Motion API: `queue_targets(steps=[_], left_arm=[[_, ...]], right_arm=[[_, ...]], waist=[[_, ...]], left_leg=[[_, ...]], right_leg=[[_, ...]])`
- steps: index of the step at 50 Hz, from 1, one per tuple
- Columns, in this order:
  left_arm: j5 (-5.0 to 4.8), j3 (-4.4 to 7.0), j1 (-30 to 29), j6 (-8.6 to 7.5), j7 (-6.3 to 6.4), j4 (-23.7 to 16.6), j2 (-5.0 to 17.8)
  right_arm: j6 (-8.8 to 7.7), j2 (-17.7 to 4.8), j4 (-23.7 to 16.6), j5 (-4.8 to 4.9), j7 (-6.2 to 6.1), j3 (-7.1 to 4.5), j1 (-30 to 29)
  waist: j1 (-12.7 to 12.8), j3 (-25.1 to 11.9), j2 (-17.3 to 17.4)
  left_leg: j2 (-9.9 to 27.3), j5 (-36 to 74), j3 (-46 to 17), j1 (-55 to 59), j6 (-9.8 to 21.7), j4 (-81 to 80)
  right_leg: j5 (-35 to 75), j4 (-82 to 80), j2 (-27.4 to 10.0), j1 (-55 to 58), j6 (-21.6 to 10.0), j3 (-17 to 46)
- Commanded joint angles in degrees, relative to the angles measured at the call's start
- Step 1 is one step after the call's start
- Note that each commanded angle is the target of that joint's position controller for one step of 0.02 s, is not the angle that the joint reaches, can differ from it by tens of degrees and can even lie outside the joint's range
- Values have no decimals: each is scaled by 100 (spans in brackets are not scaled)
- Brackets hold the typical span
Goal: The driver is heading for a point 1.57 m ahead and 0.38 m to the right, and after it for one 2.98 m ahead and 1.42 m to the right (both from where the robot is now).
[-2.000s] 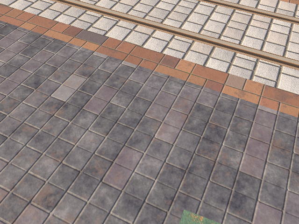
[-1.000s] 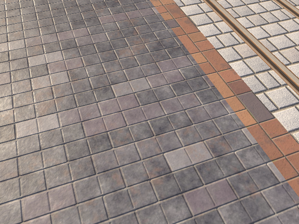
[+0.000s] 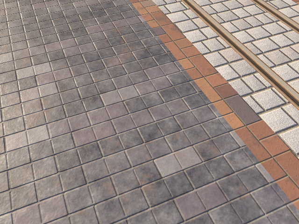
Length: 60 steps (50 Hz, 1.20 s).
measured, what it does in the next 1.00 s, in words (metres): stands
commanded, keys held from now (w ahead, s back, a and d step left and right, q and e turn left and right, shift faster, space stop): shift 0.82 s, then w+shift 0.18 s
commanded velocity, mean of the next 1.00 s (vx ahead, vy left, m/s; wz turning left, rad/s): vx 0.06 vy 0.00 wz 0.00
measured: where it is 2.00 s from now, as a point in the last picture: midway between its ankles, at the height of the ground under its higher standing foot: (154, 186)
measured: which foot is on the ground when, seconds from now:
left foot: down 0.00-1.00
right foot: down 0.00-1.00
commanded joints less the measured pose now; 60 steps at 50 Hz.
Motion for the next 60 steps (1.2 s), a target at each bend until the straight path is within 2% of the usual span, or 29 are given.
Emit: queue_targets(steps=[1,17,41,42,43,44,45,46,47,48,49,50,51,52,53,54,55,56,57,58,60], left_arm=[[1,72,222,-41,25,-36,494],[6,16,458,-50,70,324,265],[6,1,653,-63,101,486,96],[14,15,744,-50,96,501,120],[13,102,759,-7,79,445,329],[51,162,795,37,37,365,476],[48,181,884,45,9,300,463],[10,176,977,11,12,254,373],[17,254,1159,-32,11,306,517],[40,344,1132,-73,-5,296,682],[56,380,922,-130,-32,178,719],[45,399,555,-183,-54,25,743],[-1,416,162,-218,-69,-121,760],[-67,440,-241,-230,-73,-243,784],[-66,472,-498,-237,-68,-328,788],[-3,443,-824,-286,-69,-498,604],[54,289,-1050,-379,-114,-737,23],[87,276,-965,-440,-202,-976,-2],[169,302,-1045,-475,-284,-1004,182],[168,334,-1047,-516,-372,-980,292],[206,381,-841,-488,-475,-875,365]], right_arm=[[-35,-489,-10,1,-23,-71,259],[-35,-276,295,5,-52,-27,374],[-40,-114,411,3,-73,-5,559],[-29,-113,425,-8,-68,-10,657],[9,-285,358,-17,-49,-83,661],[46,-406,231,-74,0,-133,571],[38,-308,46,-93,43,-123,355],[-26,-72,-207,-76,70,-66,-77],[-108,127,-400,-94,122,-29,-377],[-186,36,-534,-141,172,-50,-526],[-257,-185,-641,-147,215,-114,-573],[-313,-218,-694,-120,257,-142,-449],[-360,-158,-675,-73,288,-152,-166],[-398,-46,-535,-26,293,-160,380],[-418,-30,-248,12,259,-204,1173],[-455,-201,30,-3,190,-281,1965],[-517,-648,101,-134,115,-374,2606],[-474,-860,10,-159,111,-402,2257],[-476,-754,-221,-153,113,-384,1590],[-539,-699,-388,-117,156,-364,1182],[-644,-619,-491,-82,165,-339,1038]], waist=[[1,181,-2],[6,244,16],[1,302,9],[3,63,-19],[10,113,-80],[53,451,-135],[145,802,-250],[287,994,-422],[379,848,-843],[382,737,-1049],[295,583,-862],[82,480,-722],[-169,426,-712],[-517,417,-709],[-860,454,-516],[-1176,481,146],[-1333,157,1646],[-864,446,1604],[-549,768,831],[-370,655,377],[-177,357,239]], left_leg=[[463,326,-437,-116,213,-384],[470,392,-404,-124,219,-367],[475,471,-368,-117,214,-328],[343,-470,-301,-69,257,-325],[128,-2057,-213,-279,398,-76],[120,-3172,-343,-794,518,50],[146,-3427,-414,-1341,556,290],[97,-2632,-189,-1799,459,660],[-47,-1503,309,-2027,314,1244],[82,-847,536,-1961,265,1786],[223,-923,423,-1821,279,2047],[271,-1026,394,-1504,329,1937],[229,-1063,484,-892,406,1507],[83,-905,714,107,489,793],[-168,-703,976,1168,506,266],[65,-948,571,2247,529,-83],[1620,-2616,-1715,2671,670,-1075],[2397,-3911,-3608,2106,1176,-1689],[2449,-3888,-3560,1598,1289,-1724],[2150,-3261,-2937,1445,1206,-1680],[1691,-2309,-2003,1326,1052,-1880]], right_leg=[[66,-510,-560,-182,-153,580],[230,-427,-541,-157,-131,538],[359,-383,-541,-120,-125,521],[-632,-425,-433,-56,-167,494],[-2253,-290,-276,-211,-323,501],[-3463,-345,-361,-506,-489,778],[-3954,-451,-565,-561,-643,1161],[-3700,-699,-852,-329,-767,1570],[-3600,-1227,-1334,60,-976,2214],[-3428,-1623,-1812,-31,-1183,2717],[-3117,-1745,-1925,-238,-1228,2783],[-2798,-1704,-1841,-481,-1152,2508],[-2549,-1602,-1617,-894,-1015,2042],[-2509,-1358,-1279,-1542,-868,1481],[-2632,-801,-936,-2229,-809,1087],[-2357,356,-559,-3201,-685,668],[-1788,2679,38,-3830,-491,-145],[-1313,3545,-24,-4681,-599,102],[-634,4030,-461,-4787,-601,275],[-137,4073,-606,-4637,-537,319],[149,3949,-690,-4163,-333,151]])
